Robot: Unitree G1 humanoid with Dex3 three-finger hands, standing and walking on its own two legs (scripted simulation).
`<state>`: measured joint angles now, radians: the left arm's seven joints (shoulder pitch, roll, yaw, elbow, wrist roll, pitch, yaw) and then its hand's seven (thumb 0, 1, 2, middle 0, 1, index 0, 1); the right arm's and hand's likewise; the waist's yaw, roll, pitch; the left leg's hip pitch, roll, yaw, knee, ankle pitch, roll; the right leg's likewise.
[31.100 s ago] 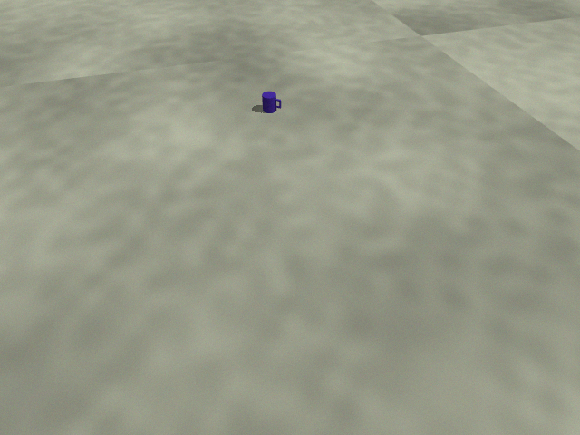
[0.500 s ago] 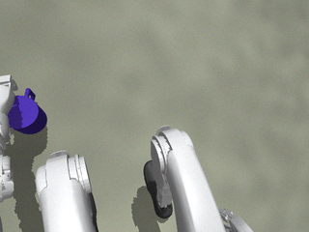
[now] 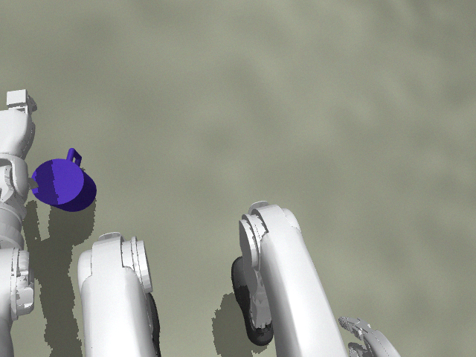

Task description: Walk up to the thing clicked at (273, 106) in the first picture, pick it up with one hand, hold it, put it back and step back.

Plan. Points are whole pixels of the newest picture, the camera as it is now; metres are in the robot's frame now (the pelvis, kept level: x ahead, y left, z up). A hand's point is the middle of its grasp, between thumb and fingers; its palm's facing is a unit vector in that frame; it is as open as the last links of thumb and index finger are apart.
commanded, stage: withdraw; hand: left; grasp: from above
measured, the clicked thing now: (69, 179) +0.46 +0.25 -0.28
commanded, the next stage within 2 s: home in 0.58 s
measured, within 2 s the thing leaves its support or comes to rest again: neither
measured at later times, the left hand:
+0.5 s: hand (9, 172) +0.43 +0.28 -0.09, palm faces -0.47 -0.02 -0.88, open 14.1 cm
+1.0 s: hand out of the picture +0.48 +0.29 -0.09, palm faces -0.37 -0.14 -0.92, open 12.7 cm
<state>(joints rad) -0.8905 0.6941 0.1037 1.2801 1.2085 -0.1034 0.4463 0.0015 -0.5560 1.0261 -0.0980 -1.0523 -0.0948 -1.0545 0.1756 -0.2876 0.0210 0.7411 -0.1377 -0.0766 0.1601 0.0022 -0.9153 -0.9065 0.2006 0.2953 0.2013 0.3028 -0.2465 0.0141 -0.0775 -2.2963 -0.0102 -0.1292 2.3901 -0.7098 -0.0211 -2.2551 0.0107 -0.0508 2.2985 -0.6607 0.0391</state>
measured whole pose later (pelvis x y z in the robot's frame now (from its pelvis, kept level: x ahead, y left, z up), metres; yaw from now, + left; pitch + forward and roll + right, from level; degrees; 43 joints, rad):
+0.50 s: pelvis -0.02 +0.00 +0.05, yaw +2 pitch +34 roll -7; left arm -0.96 0.66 -0.06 1.39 1.25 -0.24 0.30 0.00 -0.54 1.02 -0.10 -1.02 -0.09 -1.03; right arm 0.16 -0.32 0.03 0.70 -0.09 0.01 0.09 0.00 -0.91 -0.91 0.20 0.29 0.20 0.30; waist -0.22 -0.01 -0.12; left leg -2.16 -0.02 -0.11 2.21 -0.64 -0.01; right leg -2.11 -0.01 -0.04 2.13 -0.61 0.03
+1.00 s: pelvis +0.00 +0.01 +0.04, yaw +1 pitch +38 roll -7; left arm -0.86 0.67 0.09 1.17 1.06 -0.07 0.25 0.00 -0.18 0.87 -0.21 -0.70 -0.19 -0.70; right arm 0.26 -0.24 0.03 0.72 -0.09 -0.01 0.13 0.00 -0.89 -0.90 0.20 0.29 0.20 0.30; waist -0.22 0.07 -0.13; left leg -2.21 -0.01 -0.10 2.27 -0.72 0.00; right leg -2.16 0.00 -0.03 2.18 -0.68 0.05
